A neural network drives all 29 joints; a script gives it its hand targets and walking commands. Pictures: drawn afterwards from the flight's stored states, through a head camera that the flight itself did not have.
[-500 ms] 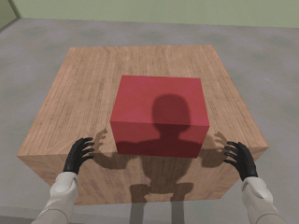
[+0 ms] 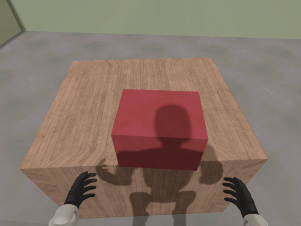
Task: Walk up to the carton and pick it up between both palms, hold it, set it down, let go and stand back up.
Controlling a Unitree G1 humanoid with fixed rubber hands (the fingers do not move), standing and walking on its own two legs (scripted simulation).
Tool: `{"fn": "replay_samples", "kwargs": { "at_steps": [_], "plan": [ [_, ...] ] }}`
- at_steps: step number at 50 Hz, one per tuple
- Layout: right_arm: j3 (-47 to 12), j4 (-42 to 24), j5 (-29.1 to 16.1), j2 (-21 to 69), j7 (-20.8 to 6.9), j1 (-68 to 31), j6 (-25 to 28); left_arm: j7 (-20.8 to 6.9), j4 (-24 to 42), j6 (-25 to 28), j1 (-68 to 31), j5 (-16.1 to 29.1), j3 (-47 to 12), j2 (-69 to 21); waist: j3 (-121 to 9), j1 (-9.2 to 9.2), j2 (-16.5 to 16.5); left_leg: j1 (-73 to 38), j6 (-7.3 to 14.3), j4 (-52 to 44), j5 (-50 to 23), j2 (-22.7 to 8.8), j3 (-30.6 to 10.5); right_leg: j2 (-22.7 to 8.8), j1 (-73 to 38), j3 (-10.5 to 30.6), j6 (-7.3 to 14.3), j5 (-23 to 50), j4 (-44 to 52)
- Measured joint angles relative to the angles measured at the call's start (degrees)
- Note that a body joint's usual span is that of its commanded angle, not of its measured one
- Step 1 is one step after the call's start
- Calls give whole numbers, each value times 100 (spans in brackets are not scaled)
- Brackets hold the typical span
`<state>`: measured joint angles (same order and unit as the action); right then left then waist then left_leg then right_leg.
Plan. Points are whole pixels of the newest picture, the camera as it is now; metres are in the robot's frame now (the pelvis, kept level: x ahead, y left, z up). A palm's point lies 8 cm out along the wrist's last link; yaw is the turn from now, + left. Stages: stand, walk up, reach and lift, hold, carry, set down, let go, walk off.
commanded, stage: set down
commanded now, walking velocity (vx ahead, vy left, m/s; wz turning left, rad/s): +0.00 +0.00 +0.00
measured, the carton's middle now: (159, 128) +0.47 +0.00 -0.05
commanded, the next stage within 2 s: let go in 0.30 s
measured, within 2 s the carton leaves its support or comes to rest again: neither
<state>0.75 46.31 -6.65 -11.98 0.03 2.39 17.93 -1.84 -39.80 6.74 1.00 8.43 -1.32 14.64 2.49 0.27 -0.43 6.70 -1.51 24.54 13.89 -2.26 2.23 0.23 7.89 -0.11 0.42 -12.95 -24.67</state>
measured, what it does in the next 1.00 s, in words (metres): stands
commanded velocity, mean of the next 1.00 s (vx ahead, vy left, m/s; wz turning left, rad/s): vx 0.00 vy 0.00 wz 0.00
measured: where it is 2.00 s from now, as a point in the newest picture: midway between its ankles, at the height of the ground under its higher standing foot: outside the picture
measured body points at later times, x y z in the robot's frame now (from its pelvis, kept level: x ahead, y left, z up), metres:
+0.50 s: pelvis +0.01 +0.00 +0.01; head +0.01 +0.01 +0.45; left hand +0.17 +0.24 -0.09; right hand +0.17 -0.23 -0.08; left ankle +0.00 +0.13 -0.74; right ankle +0.01 -0.12 -0.74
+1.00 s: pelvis +0.00 +0.00 +0.00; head +0.00 +0.00 +0.45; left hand +0.15 +0.26 -0.10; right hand +0.11 -0.28 -0.11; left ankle +0.00 +0.13 -0.74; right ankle +0.01 -0.12 -0.74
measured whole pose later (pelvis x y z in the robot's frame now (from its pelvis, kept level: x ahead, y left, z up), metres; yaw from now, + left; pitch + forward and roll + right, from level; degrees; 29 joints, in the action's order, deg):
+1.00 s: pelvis +0.00 +0.00 +0.00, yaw -3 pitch -1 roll +0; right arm 4.3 44.8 2.8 -15.7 -1.7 12.4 -0.6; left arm -0.8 -36.8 -0.3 15.0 -2.8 2.9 14.3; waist -0.1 0.4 0.3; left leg 10.6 -1.4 26.9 15.5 -3.7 5.0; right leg 1.6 12.6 2.6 -0.2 -12.8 -26.0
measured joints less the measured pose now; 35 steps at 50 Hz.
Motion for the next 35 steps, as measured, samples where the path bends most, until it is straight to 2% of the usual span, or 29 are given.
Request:
{"fn": "replay_samples", "kwargs": {
  "at_steps": [16, 26, 35],
  "plan": [
    [136, -248, 530, 197, -21, 730, -364, 72, 586, -777, 860, -613, 227, -163, 183, 127, -102, -401, 4, -436, -112, -20, 72, 29, -390, 59, -10, 146, 462],
    [168, -272, 774, 207, -94, 826, -559, 136, 866, -1234, 1033, -743, 219, -147, 182, 108, -72, -364, 11, -455, -129, -26, 81, 35, -376, 68, -14, 199, 542],
    [175, -346, 811, 152, -90, 793, -618, 139, 914, -1378, 924, -739, 187, -188, 188, 94, -61, -356, 10, -434, -139, -27, 75, 35, -360, 61, -8, 195, 498]
  ]
}}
